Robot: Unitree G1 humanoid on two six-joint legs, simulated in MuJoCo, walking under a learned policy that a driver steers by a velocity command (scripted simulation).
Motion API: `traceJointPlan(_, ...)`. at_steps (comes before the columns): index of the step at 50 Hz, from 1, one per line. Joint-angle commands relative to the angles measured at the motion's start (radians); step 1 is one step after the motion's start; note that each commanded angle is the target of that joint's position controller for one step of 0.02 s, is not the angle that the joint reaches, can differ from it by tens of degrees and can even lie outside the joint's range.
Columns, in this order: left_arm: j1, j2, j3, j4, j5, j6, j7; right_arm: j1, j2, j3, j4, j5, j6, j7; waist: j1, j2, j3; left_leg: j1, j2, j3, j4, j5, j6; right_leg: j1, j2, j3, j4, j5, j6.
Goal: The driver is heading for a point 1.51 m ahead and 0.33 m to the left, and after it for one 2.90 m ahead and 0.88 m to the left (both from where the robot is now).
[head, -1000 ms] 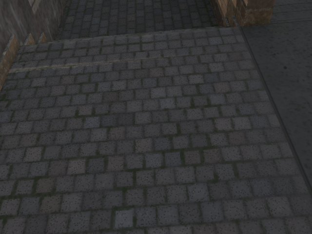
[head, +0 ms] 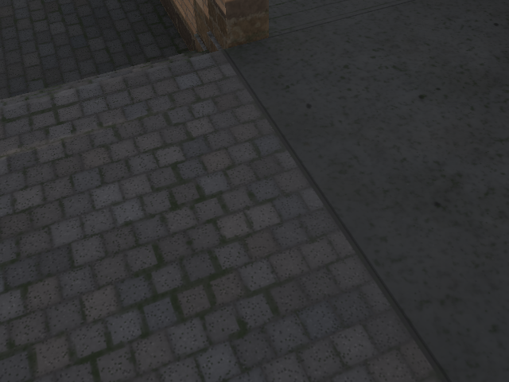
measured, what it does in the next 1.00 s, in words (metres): goes down, turning left: left foot 0.16 m lower, then right foot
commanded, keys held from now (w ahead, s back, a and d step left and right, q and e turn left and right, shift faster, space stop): w+q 1.00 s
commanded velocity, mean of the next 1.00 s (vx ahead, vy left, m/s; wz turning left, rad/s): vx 0.49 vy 0.00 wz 0.37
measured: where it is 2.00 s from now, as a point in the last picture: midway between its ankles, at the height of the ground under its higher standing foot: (175, 222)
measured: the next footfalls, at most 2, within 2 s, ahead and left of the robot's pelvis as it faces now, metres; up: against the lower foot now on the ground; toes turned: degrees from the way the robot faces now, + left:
left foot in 0.30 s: +0.37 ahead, +0.07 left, -0.16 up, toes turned +4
right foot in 0.70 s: +0.68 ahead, -0.05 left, -0.16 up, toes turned +19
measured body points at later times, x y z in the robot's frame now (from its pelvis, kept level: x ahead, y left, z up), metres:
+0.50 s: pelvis +0.35 +0.02 -0.13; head +0.39 +0.03 +0.32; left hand +0.41 +0.26 -0.27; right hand +0.38 -0.22 -0.27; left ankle +0.33 +0.06 -0.86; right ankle +0.42 -0.11 -0.78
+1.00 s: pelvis +0.63 +0.03 -0.11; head +0.65 +0.03 +0.34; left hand +0.53 +0.28 -0.24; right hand +0.86 -0.16 -0.24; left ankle +0.64 +0.19 -0.78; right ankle +0.64 -0.06 -0.86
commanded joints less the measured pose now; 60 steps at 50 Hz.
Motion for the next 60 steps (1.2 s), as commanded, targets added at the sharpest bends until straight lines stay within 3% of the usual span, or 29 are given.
traceJointPlan(1,0.010,0.151,0.026,-0.051,0.022,-0.046,0.008,-0.018,-0.126,-0.029,-0.039,-0.004,0.013,-0.006,-0.008,-0.023,0.102,-0.255,0.016,-0.026,-0.179,0.249,0.015,0.036,-0.278,0.434,-0.386,0.365,-0.193)
traceJointPlan(3,-0.007,0.133,0.028,-0.005,-0.011,-0.080,0.015,-0.160,-0.066,-0.007,-0.081,-0.011,0.001,0.017,-0.003,-0.108,0.097,-0.133,-0.015,0.025,-0.454,0.571,0.036,-0.080,-0.163,0.285,-0.395,0.195,-0.132)
traceJointPlan(5,0.009,0.075,0.012,0.018,-0.023,-0.082,0.022,-0.153,-0.013,0.009,-0.045,0.015,-0.006,0.034,-0.002,-0.116,0.038,0.096,-0.060,0.056,-0.581,0.875,0.061,-0.157,-0.112,0.178,-0.356,0.145,-0.100)
traceJointPlan(8,0.093,0.055,0.006,0.050,-0.013,-0.089,0.016,-0.185,-0.007,0.020,-0.023,0.026,-0.010,0.038,0.043,-0.090,0.058,0.151,-0.098,0.050,-0.651,0.978,0.076,-0.112,-0.137,0.138,-0.274,0.096,-0.071)
traceJointPlan(11,0.236,0.065,-0.003,0.097,0.026,-0.085,0.036,-0.309,-0.008,0.028,-0.052,0.023,-0.024,0.022,0.117,-0.052,0.150,0.008,-0.090,0.030,-0.832,0.891,0.067,0.113,-0.181,0.149,-0.153,0.176,-0.070)
traceJointPlan(13,0.256,0.081,-0.008,0.119,0.042,-0.075,0.052,-0.184,-0.028,0.021,-0.003,0.007,-0.034,0.012,0.079,-0.046,0.125,0.051,-0.072,0.033,-0.985,0.871,0.085,0.256,-0.167,0.107,0.045,0.433,-0.070)
traceJointPlan(15,0.198,0.098,-0.004,0.113,0.009,-0.064,0.045,0.171,-0.074,-0.008,0.122,-0.005,-0.027,0.009,-0.079,0.000,-0.012,0.432,-0.099,0.069,-1.044,0.834,0.134,0.153,-0.138,0.028,0.460,0.763,-0.051)
traceJointPlan(16,0.201,0.048,-0.006,0.096,-0.002,-0.067,0.026,0.252,-0.119,-0.026,0.160,-0.007,-0.019,0.020,-0.075,0.118,-0.030,0.695,0.002,-0.054,-0.930,0.993,0.200,-0.203,-0.036,-0.013,0.868,0.117,-0.024)
traceJointPlan(17,0.270,0.035,-0.016,0.060,-0.039,-0.071,0.034,0.341,-0.162,-0.035,0.157,0.005,-0.020,0.036,-0.047,0.150,-0.228,1.092,0.226,-0.296,-0.581,1.288,0.305,-0.530,-0.044,0.047,1.039,-0.230,0.005)
traceJointPlan(18,0.198,0.067,-0.025,0.023,-0.023,-0.075,0.040,0.359,-0.149,-0.040,0.149,0.027,-0.009,0.034,-0.108,0.045,-0.300,1.144,0.275,-0.451,-0.674,1.042,0.392,-0.686,-0.080,0.070,1.029,-0.150,0.011)
traceJointPlan(19,0.081,0.069,-0.032,-0.027,-0.007,-0.092,0.040,0.285,-0.191,-0.055,0.132,0.026,-0.007,-0.013,-0.116,0.074,-0.268,1.039,0.348,-0.630,-0.867,0.484,0.468,-0.817,-0.105,0.125,0.970,0.020,0.018)
traceJointPlan(20,-0.025,0.124,-0.022,-0.033,0.014,-0.104,0.034,0.146,-0.100,-0.028,0.099,0.032,-0.012,-0.024,-0.060,-0.117,-0.133,0.789,0.262,-0.563,-0.987,0.268,0.365,-0.722,-0.160,0.110,0.733,0.186,0.022)
traceJointPlan(21,-0.070,0.122,-0.012,-0.048,0.027,-0.099,0.020,0.076,-0.079,-0.015,0.085,0.032,-0.027,-0.035,-0.006,-0.076,-0.023,0.531,0.273,-0.578,-1.002,0.497,0.379,-0.594,-0.179,0.131,0.562,0.243,0.066)
traceJointPlan(22,-0.076,0.089,-0.019,-0.060,0.033,-0.071,0.016,0.073,-0.062,-0.005,0.102,0.035,-0.033,-0.038,0.042,-0.114,0.040,0.325,0.192,-0.480,-1.023,0.662,0.352,-0.442,-0.196,0.120,0.387,0.225,0.101)
traceJointPlan(26,-0.135,0.000,-0.049,-0.095,-0.001,-0.063,0.005,0.062,-0.079,-0.013,0.095,0.051,-0.039,-0.031,0.043,0.014,-0.014,0.145,-0.008,-0.221,-1.025,0.943,0.253,-0.116,-0.132,0.037,-0.037,0.452,0.111)
traceJointPlan(28,-0.196,0.005,-0.048,-0.112,-0.008,-0.066,0.008,0.097,-0.074,-0.016,0.098,0.067,-0.032,-0.021,0.004,0.009,-0.039,0.206,-0.034,-0.224,-1.004,0.897,0.204,-0.082,-0.095,0.023,-0.142,0.570,0.097)
traceJointPlan(31,-0.285,0.025,-0.041,-0.151,-0.013,-0.064,0.011,0.148,-0.071,-0.018,0.106,0.055,-0.009,-0.026,-0.028,0.001,-0.014,0.306,-0.004,-0.304,-0.964,0.787,0.179,-0.105,-0.083,0.049,-0.223,0.533,0.088)
traceJointPlan(34,-0.152,0.073,-0.019,-0.124,-0.009,-0.080,0.016,0.115,-0.111,-0.030,0.087,0.032,-0.001,-0.036,0.058,-0.009,-0.025,0.291,-0.020,-0.354,-0.811,0.749,0.154,0.092,-0.051,0.068,-0.349,0.404,0.065)
traceJointPlan(35,-0.033,0.117,-0.005,-0.093,0.002,-0.095,0.028,0.085,-0.111,-0.031,0.070,0.033,-0.014,-0.029,0.122,-0.064,-0.093,0.224,-0.077,-0.308,-0.631,0.693,0.135,0.265,-0.115,0.148,-0.393,0.375,0.037)
traceJointPlan(36,0.111,0.203,0.013,-0.089,0.011,-0.103,0.043,0.089,-0.066,-0.020,0.035,0.039,-0.029,-0.027,0.174,-0.190,-0.240,0.137,-0.139,-0.207,-0.356,0.452,0.119,0.467,-0.337,0.364,-0.424,0.237,-0.008)
traceJointPlan(37,0.078,0.252,0.025,-0.102,0.011,-0.083,0.047,0.214,-0.014,-0.016,0.021,0.068,-0.022,-0.028,0.091,-0.411,-0.343,-0.103,-0.251,-0.110,-0.130,-0.129,0.102,0.602,-0.530,0.770,-0.552,0.128,-0.131)
traceJointPlan(38,0.008,0.164,0.019,-0.111,0.003,-0.067,0.041,0.198,-0.091,-0.025,0.048,0.045,-0.001,-0.037,0.055,-0.231,-0.223,-0.195,-0.141,-0.098,-0.036,-0.063,0.104,0.505,-0.503,0.769,-0.558,-0.027,-0.134)
traceJointPlan(39,-0.039,0.088,0.004,-0.127,-0.006,-0.065,0.037,0.120,-0.084,-0.026,0.041,0.031,0.005,-0.025,0.067,-0.107,-0.113,-0.194,-0.105,-0.087,-0.041,0.044,0.097,0.376,-0.453,0.617,-0.572,-0.008,-0.111)
traceJointPlan(40,-0.071,0.062,-0.003,-0.122,0.000,-0.067,0.033,0.080,-0.051,-0.023,0.029,0.031,0.007,-0.015,0.046,-0.076,-0.048,-0.173,-0.077,-0.079,-0.078,0.106,0.084,0.281,-0.411,0.492,-0.602,0.134,-0.090)
traceJointPlan(44,0.002,0.037,-0.008,-0.071,-0.009,-0.101,0.030,0.044,-0.018,-0.016,-0.001,0.013,0.036,0.009,0.016,-0.123,-0.057,-0.141,-0.046,-0.055,-0.127,0.170,0.052,0.234,-0.352,0.246,-0.624,0.506,-0.066)
traceJointPlan(53,0.062,0.089,0.003,-0.032,-0.022,-0.117,0.026,-0.217,0.002,0.007,-0.120,0.015,0.042,0.046,0.026,-0.120,0.036,-0.137,-0.019,0.026,-0.499,0.475,0.030,0.191,-0.333,-0.043,-0.689,0.609,-0.045)
traceJointPlan(56,0.152,0.096,-0.002,0.014,-0.006,-0.106,0.019,-0.285,0.014,0.020,-0.136,0.012,0.042,0.041,0.061,-0.148,0.057,-0.062,-0.050,0.071,-0.637,0.378,0.066,0.229,-0.347,-0.052,-0.679,0.646,-0.050)
traceJointPlan(58,0.188,0.116,0.000,0.042,-0.007,-0.088,0.018,-0.297,-0.005,0.019,-0.133,0.007,0.033,0.030,0.061,-0.148,0.058,-0.021,-0.077,0.105,-0.699,0.266,0.094,0.299,-0.361,-0.042,-0.614,0.828,-0.065)
traceJointPlan(60,0.203,0.136,0.002,0.063,-0.014,-0.073,0.017,-0.153,-0.025,0.010,-0.079,0.002,0.010,0.015,-0.007,-0.133,-0.030,0.168,-0.137,0.136,-0.790,0.234,0.126,0.347,-0.339,-0.040,-0.399,1.108,-0.067)
Keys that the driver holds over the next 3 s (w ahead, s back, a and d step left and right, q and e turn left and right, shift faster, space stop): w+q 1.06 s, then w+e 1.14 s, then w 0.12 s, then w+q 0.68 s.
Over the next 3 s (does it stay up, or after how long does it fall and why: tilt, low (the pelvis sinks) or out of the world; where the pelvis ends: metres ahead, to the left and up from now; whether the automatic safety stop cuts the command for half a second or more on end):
stays up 1.58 0.28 -0.11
